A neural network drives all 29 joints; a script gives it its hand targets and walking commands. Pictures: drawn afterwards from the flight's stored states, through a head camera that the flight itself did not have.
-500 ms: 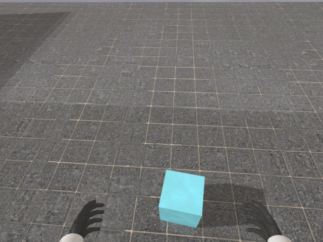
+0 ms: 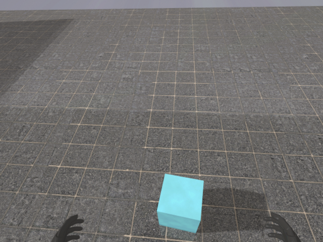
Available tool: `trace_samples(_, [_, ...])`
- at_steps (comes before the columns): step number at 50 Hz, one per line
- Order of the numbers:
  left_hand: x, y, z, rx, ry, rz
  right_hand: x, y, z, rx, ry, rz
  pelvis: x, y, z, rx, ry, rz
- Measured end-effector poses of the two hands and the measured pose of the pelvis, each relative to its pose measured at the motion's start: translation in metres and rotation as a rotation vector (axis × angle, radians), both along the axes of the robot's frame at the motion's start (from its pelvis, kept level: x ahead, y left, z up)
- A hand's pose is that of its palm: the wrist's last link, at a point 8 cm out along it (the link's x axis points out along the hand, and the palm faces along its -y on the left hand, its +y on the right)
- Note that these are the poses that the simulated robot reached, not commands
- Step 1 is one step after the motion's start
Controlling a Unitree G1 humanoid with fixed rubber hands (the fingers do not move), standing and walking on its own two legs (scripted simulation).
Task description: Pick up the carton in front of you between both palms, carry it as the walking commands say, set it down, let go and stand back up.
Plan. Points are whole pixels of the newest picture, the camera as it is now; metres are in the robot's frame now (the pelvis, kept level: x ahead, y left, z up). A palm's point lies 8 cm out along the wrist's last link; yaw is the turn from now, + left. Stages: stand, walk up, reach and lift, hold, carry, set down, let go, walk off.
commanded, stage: stand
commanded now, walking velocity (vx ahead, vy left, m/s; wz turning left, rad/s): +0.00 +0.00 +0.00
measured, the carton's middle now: (180, 203) +0.43 -0.05 -0.64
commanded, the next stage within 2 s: none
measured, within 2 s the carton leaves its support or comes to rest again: neither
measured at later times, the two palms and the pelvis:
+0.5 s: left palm out of the picture +0.13 +0.28 -0.08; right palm out of the picture +0.14 -0.30 -0.09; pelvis +0.01 -0.01 +0.00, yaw +1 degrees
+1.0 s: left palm out of the picture +0.09 +0.30 -0.09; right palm out of the picture +0.10 -0.31 -0.09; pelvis -0.01 -0.01 +0.01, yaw +1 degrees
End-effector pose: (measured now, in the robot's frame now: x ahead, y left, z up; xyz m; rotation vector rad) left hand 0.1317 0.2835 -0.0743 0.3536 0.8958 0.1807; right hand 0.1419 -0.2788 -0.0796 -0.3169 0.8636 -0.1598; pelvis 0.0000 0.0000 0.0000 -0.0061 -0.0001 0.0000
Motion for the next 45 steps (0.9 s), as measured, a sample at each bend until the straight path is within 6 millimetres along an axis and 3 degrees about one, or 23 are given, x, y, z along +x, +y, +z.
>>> trace_samples(6, [-0.001,0.007,0.0,0.026,0.025,0.022,0.0,-0.009,-0.006,-0.015,0.04,0.006,0.007,-0.004,0.001,0.001,0.006,0.006])
trace_samples(21, [-0.001,-0.001,-0.008,0.007,0.06,0.045,-0.002,-0.018,-0.01,-0.029,0.085,-0.004,0.012,-0.01,0.004,0.002,-0.009,0.013])
trace_samples(45, [-0.038,0.013,-0.01,0.014,0.14,0.078,-0.039,-0.028,-0.013,-0.045,0.164,-0.026,-0.006,-0.008,0.01,0.005,-0.037,0.011])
